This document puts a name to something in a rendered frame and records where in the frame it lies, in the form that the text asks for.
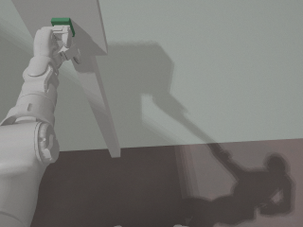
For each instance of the robot left forearm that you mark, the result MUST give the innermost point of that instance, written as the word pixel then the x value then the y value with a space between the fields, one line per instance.
pixel 38 98

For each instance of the left robot hand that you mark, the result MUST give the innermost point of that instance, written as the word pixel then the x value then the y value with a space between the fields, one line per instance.
pixel 45 44

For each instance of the button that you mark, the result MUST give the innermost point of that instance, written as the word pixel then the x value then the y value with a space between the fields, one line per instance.
pixel 63 21

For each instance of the robot left upper arm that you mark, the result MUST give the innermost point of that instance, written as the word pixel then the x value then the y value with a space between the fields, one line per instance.
pixel 26 150

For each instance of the panel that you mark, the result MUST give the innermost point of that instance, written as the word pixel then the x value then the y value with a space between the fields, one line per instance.
pixel 90 40

